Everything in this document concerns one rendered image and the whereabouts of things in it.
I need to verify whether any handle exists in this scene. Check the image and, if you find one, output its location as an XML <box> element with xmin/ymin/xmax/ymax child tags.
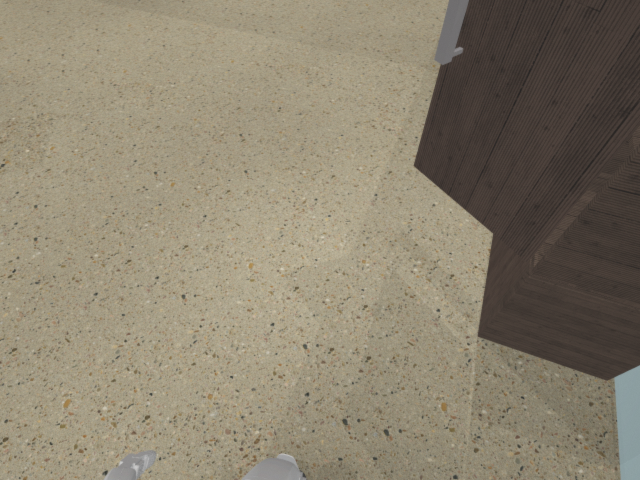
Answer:
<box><xmin>434</xmin><ymin>0</ymin><xmax>469</xmax><ymax>65</ymax></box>

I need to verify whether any robot left hand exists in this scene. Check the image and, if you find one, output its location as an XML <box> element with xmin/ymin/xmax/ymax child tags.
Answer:
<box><xmin>104</xmin><ymin>450</ymin><xmax>156</xmax><ymax>480</ymax></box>

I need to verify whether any left robot thigh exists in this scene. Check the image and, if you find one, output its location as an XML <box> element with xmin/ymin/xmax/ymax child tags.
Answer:
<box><xmin>241</xmin><ymin>458</ymin><xmax>306</xmax><ymax>480</ymax></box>

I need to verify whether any left robot shin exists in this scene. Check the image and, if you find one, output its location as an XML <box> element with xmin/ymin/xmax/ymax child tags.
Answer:
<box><xmin>277</xmin><ymin>454</ymin><xmax>300</xmax><ymax>471</ymax></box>

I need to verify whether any cupboard door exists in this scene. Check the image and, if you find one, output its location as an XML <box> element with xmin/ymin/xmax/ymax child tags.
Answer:
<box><xmin>414</xmin><ymin>0</ymin><xmax>640</xmax><ymax>262</ymax></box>

